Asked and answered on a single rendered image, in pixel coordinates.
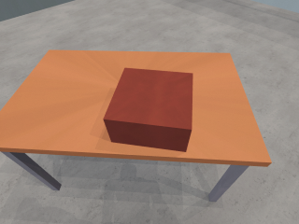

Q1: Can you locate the table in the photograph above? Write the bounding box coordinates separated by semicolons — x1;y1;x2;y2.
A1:
0;49;272;202

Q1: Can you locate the carton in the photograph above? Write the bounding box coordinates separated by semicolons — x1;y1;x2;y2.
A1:
103;67;193;152

